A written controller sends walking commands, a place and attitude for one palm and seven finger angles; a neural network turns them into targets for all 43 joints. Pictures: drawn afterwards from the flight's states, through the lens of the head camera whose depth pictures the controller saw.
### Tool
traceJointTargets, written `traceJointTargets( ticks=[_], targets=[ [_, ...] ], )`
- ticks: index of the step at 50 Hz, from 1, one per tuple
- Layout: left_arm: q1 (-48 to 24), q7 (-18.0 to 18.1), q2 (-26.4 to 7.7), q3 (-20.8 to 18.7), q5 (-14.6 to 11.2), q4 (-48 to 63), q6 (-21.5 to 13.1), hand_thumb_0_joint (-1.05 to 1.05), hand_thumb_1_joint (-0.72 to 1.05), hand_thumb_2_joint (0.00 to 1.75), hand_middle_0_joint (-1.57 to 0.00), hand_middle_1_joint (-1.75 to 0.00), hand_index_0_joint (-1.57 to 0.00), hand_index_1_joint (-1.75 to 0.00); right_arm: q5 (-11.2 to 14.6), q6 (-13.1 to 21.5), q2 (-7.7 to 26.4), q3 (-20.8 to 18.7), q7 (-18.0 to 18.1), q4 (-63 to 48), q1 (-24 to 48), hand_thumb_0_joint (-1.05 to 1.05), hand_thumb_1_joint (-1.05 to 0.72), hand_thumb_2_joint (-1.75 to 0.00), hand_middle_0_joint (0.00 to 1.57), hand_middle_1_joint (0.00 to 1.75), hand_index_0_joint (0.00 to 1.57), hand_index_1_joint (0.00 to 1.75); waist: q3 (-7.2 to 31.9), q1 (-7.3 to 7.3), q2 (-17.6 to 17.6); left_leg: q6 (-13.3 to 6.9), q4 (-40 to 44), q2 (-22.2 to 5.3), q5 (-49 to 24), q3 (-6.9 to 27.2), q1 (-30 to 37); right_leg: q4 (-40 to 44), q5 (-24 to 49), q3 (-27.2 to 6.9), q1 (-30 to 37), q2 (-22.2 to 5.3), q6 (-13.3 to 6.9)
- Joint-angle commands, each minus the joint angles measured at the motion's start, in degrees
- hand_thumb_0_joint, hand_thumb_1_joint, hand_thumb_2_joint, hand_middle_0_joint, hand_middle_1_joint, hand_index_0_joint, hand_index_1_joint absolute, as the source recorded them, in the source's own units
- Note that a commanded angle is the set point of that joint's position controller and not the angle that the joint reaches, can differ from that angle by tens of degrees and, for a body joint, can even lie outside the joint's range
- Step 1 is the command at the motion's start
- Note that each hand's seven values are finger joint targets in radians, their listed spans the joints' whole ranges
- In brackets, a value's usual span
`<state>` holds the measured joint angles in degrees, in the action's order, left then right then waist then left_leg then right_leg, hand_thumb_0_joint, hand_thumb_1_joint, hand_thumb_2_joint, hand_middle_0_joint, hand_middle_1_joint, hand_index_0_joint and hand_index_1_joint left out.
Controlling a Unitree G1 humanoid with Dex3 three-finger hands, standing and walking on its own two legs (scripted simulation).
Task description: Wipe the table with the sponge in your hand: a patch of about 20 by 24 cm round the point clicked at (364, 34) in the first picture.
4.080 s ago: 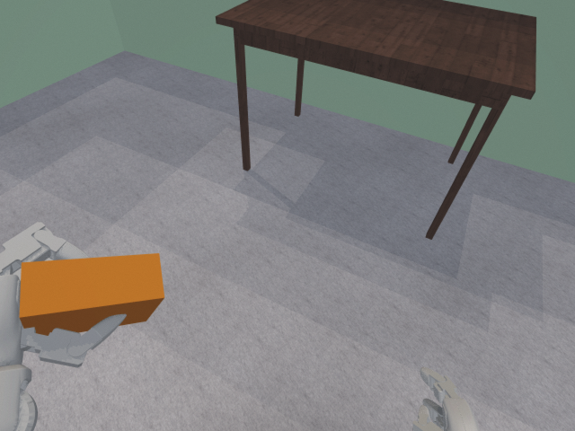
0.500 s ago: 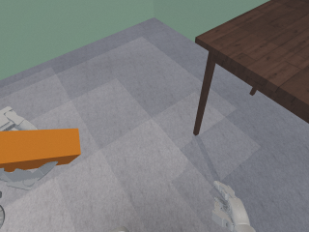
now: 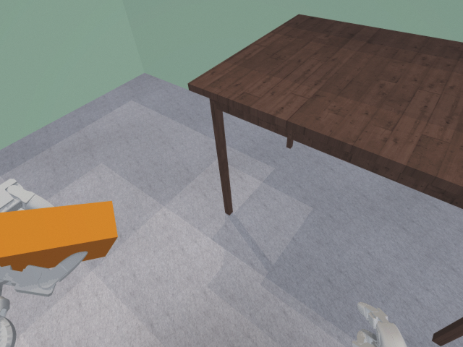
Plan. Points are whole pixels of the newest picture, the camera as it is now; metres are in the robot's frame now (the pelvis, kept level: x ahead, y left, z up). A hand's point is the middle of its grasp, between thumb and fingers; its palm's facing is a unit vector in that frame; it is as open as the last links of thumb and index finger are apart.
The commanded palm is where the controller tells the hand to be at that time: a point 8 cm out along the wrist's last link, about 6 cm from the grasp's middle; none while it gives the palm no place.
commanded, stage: turn to face it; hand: left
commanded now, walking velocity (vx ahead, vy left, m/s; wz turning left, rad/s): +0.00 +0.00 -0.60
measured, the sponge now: (76, 236) +0.22 +0.22 +0.17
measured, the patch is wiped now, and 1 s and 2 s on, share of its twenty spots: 0.00 0.00 0.00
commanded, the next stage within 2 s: take the last steps up to it in 1.70 s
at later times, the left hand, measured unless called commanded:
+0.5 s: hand (210, 274) +0.18 +0.03 +0.17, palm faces +0.11 -0.86 -0.50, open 9.0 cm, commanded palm +0.12 +0.11 +0.17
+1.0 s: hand (363, 334) +0.13 -0.12 +0.16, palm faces -0.14 -0.87 -0.48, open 9.0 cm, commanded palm +0.09 -0.03 +0.17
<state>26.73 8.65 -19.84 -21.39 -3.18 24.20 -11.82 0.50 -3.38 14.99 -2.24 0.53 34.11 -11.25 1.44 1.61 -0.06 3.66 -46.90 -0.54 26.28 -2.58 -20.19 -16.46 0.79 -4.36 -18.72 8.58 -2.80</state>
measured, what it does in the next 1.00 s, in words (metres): walks backwards, turning right: left foot, then right foot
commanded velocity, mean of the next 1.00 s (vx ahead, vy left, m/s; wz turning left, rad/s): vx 0.00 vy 0.00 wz -0.60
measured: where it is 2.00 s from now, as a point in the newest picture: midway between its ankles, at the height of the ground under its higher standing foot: outside the picture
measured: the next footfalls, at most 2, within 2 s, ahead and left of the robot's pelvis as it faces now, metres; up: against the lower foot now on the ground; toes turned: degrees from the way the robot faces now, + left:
left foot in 0.06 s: +0.01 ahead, +0.14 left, +0.00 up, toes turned +3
right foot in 0.32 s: -0.02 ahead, -0.23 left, +0.00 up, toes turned -16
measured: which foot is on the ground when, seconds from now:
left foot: up 0.00-0.04, down 0.06-0.32, up 0.34-0.64, down 0.66-0.96, up 0.98-1.00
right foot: down 0.00-0.06, up 0.08-0.30, down 0.32-0.68, up 0.70-0.92, down 0.94-1.00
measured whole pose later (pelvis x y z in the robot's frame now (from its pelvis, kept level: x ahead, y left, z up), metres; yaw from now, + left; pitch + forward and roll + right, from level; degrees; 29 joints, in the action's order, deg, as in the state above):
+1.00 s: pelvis -0.20 -0.17 -0.02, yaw -34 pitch -1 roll +0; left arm 19.8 7.9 -20.7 -18.5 -0.4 28.7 -11.0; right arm 0.8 2.8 9.6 2.2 -0.6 30.7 -10.1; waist -8.5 1.9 4.9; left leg 5.5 -48.3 -13.3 26.5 -6.2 -18.7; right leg -39.6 -17.4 5.9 -20.2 1.1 -2.7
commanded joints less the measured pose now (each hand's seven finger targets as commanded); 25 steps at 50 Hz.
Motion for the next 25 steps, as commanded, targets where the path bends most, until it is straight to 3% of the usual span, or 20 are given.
traceJointTargets(
  ticks=[1, 2, 3, 4, 5, 6, 7, 8, 9, 11, 12, 14, 15, 16, 17, 18, 19, 20, 22, 25],
  targets=[
    [-11.15, -0.33, -11.45, -4.18, 0.86, 14.34, -3.03, 0.0, 0.1, 1.3, -1.2, -1.6, -1.2, -1.6, -0.28, 2.5, 5.1, -2.01, 0.49, -8.42, 3.44, 0.0, -0.9, -0.9, 0.2, 0.3, 0.2, 0.3, 3.63, -2.15, -6.63, -4.15, 26.49, 2.1, 2.24, -5.83, 20.69, 8.26, -23.26, -11.62, -8.32, -8.59, 11.95],
    [-12.16, -1.02, -12.01, -3.83, 1.1, 14.55, -3.7, 0.0, 0.1, 1.3, -1.2, -1.6, -1.2, -1.6, -0.81, 2.41, 5.26, -1.64, 0.8, -8.86, 3.06, 0.0, -0.9, -0.9, 0.2, 0.3, 0.2, 0.3, 4.04, -2.65, 3.34, -6.7, 33.26, -4.42, -0.85, -1.82, 24.8, -4.77, -21.87, -8.68, -11.33, -5.71, 11.56],
    [-12.44, -1.45, -11.35, -4.31, 1.37, 15.8, -4.23, 0.0, 0.1, 1.3, -1.2, -1.6, -1.2, -1.6, -2.46, 2.48, 5.71, -1.28, 0.66, -11.63, 6.85, 0.0, -0.9, -0.9, 0.2, 0.3, 0.2, 0.3, 3.4, -0.48, 18.82, -11.7, 36.5, -20.21, -6.32, 12.16, 21.12, -30.8, -25.43, -3.04, -15.56, -2.72, 8.93],
    [-13.07, -1.08, -12.78, -5.89, 2.52, 18.11, -4.41, 0.0, 0.1, 1.3, -1.2, -1.6, -1.2, -1.6, -2.71, 4.05, 2.77, -0.86, 0.47, -13.22, 7.13, 0.0, -0.9, -0.9, 0.2, 0.3, 0.2, 0.3, 3.17, 1.11, 17.05, -16.03, 34.5, -31.42, -10.33, 19.08, 10.33, -51.87, -27.77, -3.51, -14.39, -7.16, 7.1],
    [-13.67, -1.19, -14.4, -7.75, 2.81, 21.25, -4.22, 0.0, 0.1, 1.3, -1.2, -1.6, -1.2, -1.6, -1.31, 4.59, 3.24, -1.67, 0.48, -13.52, 7.35, 0.0, -0.9, -0.9, 0.2, 0.3, 0.2, 0.3, 2.77, 1.25, 13.37, -15.23, 34.24, -29.45, -18.25, 11.4, 8.89, -60.13, -27.89, -3.6, -14.63, -7.58, 5.95],
    [-14.68, -1.89, -17.78, -9.94, 2.8, 24.59, -5.09, 0.0, 0.1, 1.3, -1.2, -1.6, -1.2, -1.6, -1.03, 4.32, 2.54, -2.17, -0.11, -13.03, 5.89, 0.0, -0.9, -0.9, 0.2, 0.3, 0.2, 0.3, 5.95, 2.0, 14.12, -14.46, 32.56, -27.53, -15.45, 6.26, 5.65, -64.54, -26.81, -3.0, -12.38, -8.13, 5.75],
    [-5.79, -2.36, -14.07, -9.15, 1.68, 17.51, -4.32, 0.0, 0.1, 1.3, -1.2, -1.6, -1.2, -1.6, -0.42, 4.47, 3.49, -2.59, -0.44, -13.13, 6.3, 0.0, -0.9, -0.9, 0.2, 0.3, 0.2, 0.3, 1.45, 1.38, 14.98, -13.89, 31.33, -25.56, -10.08, 3.52, 0.31, -64.05, -27.56, -1.87, -13.52, -9.34, 5.42],
    [-3.34, -1.9, -12.18, -8.02, 1.13, 17.12, -3.64, 0.0, 0.1, 1.3, -1.2, -1.6, -1.2, -1.6, 0.21, 4.79, 3.14, -2.17, -0.9, -13.13, 6.24, 0.0, -0.9, -0.9, 0.2, 0.3, 0.2, 0.3, -2.86, 0.9, 15.22, -13.46, 30.67, -24.82, -9.61, 2.83, -1.28, -59.22, -27.05, -0.76, -13.95, -10.91, 5.85],
    [-2.65, -1.29, -11.52, -7.48, 0.95, 16.67, -3.55, 0.0, 0.1, 1.3, -1.2, -1.6, -1.2, -1.6, 0.96, 5.05, 3.35, -1.86, -0.88, -12.49, 6.01, 0.0, -0.9, -0.9, 0.2, 0.3, 0.2, 0.3, -4.64, 1.06, 13.51, -11.39, 29.16, -24.08, -10.81, -0.52, -1.27, -49.6, -27.03, 1.39, -12.15, -12.16, 5.88],
    [-3.66, -0.45, -11.86, -7.9, 1.04, 16.26, -3.66, 0.0, 0.1, 1.3, -1.2, -1.6, -1.2, -1.6, 1.59, 6.18, 4.73, -2.03, -0.33, -11.95, 2.56, 0.0, -0.9, -0.9, 0.2, 0.3, 0.2, 0.3, -3.27, 0.2, 10.69, -6.79, 24.55, -21.01, -11.09, -6.1, -0.14, -33.55, -27.64, 8.17, -4.97, -10.11, 6.62],
    [-4.11, -0.4, -10.98, -6.98, 0.95, 15.71, -3.68, 0.0, 0.1, 1.3, -1.2, -1.6, -1.2, -1.6, 1.5, 6.9, 5.3, -2.18, -0.15, -11.89, 1.24, 0.0, -0.9, -0.9, 0.2, 0.3, 0.2, 0.3, -1.78, -0.06, 10.33, -5.6, 21.23, -20.05, -10.74, -5.9, -0.64, -28.13, -27.26, 10.34, -0.43, -8.89, 7.11],
    [-8.23, -0.38, -10.78, -6.28, 1.49, 13.38, -3.33, 0.0, 0.1, 1.3, -1.2, -1.6, -1.2, -1.6, 1.5, 8.22, 5.18, -2.15, 0.01, -10.82, -0.62, 0.0, -0.9, -0.9, 0.2, 0.3, 0.2, 0.3, 0.36, -0.55, 5.77, -3.03, 9.31, -16.17, -7.65, -8.05, -2.03, -16.41, -16.82, 12.23, 8.38, -7.44, 7.19],
    [-11.25, -0.15, -11.78, -6.41, 2.04, 13.05, -3.53, 0.0, 0.1, 1.3, -1.2, -1.6, -1.2, -1.6, 1.69, 8.92, 4.19, -2.26, 0.02, -10.05, -1.13, 0.0, -0.9, -0.9, 0.2, 0.3, 0.2, 0.3, 1.81, -0.88, -3.89, -0.99, -2.64, -11.3, -2.63, -9.03, -2.68, -8.96, -9.82, 3.7, 9.79, -12.76, 4.14],
    [-9.88, 0.47, -15.33, -8.77, 2.49, 10.43, -3.28, 0.0, 0.1, 1.3, -1.2, -1.6, -1.2, -1.6, 0.93, 9.28, 2.82, -1.77, 0.45, -11.0, 2.0, 0.0, -0.9, -0.9, 0.2, 0.3, 0.2, 0.3, 1.03, 0.24, -19.15, 0.96, -18.23, -3.98, 12.8, -6.09, -15.26, -4.34, 7.94, -20.38, 11.05, -24.72, -3.4],
    [-12.43, 1.31, -17.29, -11.69, 1.4, 12.26, -3.89, 0.0, 0.1, 1.3, -1.2, -1.6, -1.2, -1.6, 0.12, 9.71, 2.19, -0.55, 0.86, -10.48, 6.45, 0.0, -0.9, -0.9, 0.2, 0.3, 0.2, 0.3, 1.67, 1.27, -19.98, 1.03, -26.57, -5.31, 11.3, 0.78, -15.58, -3.57, 15.83, -24.16, 8.34, -30.29, -6.47],
    [-12.73, 1.03, -16.05, -10.34, 1.35, 13.1, -3.69, 0.0, 0.1, 1.3, -1.2, -1.6, -1.2, -1.6, 0.31, 9.06, 2.87, -1.05, 0.8, -9.91, 5.43, 0.0, -0.9, -0.9, 0.2, 0.3, 0.2, 0.3, 5.08, 0.48, -15.12, 0.78, -27.83, -6.51, 6.27, 4.58, -11.76, -3.26, 4.03, -22.94, 6.68, -27.69, -5.53],
    [-9.97, 0.78, -16.78, -10.68, 1.02, 14.87, -4.05, 0.0, 0.1, 1.3, -1.2, -1.6, -1.2, -1.6, 0.41, 8.18, 2.48, -0.7, 0.77, -10.6, 5.88, 0.0, -0.9, -0.9, 0.2, 0.3, 0.2, 0.3, 3.65, 0.52, -13.75, 1.09, -29.53, -5.86, 2.86, 5.03, -12.7, -3.84, -0.94, -25.22, 5.74, -26.47, -7.01],
    [-6.49, 0.56, -16.01, -10.95, 0.32, 17.27, -4.62, 0.0, 0.1, 1.3, -1.2, -1.6, -1.2, -1.6, 0.29, 7.04, 1.9, -0.04, 0.45, -10.08, 6.05, 0.0, -0.9, -0.9, 0.2, 0.3, 0.2, 0.3, 4.27, 0.41, -8.98, 1.17, -28.82, -5.94, 0.49, 5.2, -11.81, -5.31, -2.98, -20.1, 6.06, -24.46, -6.92],
    [-1.23, 0.49, -15.12, -11.98, -0.22, 19.04, -5.4, 0.0, 0.1, 1.3, -1.2, -1.6, -1.2, -1.6, 0.29, 5.3, 1.8, 0.46, 0.05, -10.04, 6.34, 0.0, -0.9, -0.9, 0.2, 0.3, 0.2, 0.3, 7.76, -0.16, -6.13, 1.13, -19.97, -4.85, -1.14, 2.98, -8.31, -5.39, -7.83, -12.42, 7.1, -21.52, -5.58],
    [1.14, 0.85, -15.46, -13.21, -0.56, 22.19, -6.26, 0.0, 0.1, 1.3, -1.2, -1.6, -1.2, -1.6, -0.14, 5.02, 2.84, -0.56, -0.24, -10.66, 6.17, 0.0, -0.9, -0.9, 0.2, 0.3, 0.2, 0.3, 8.84, 0.12, -6.64, 0.88, -6.54, -3.19, -0.39, 0.98, -4.09, -2.39, -12.78, -15.09, 6.69, -21.24, -6.49]
  ],
)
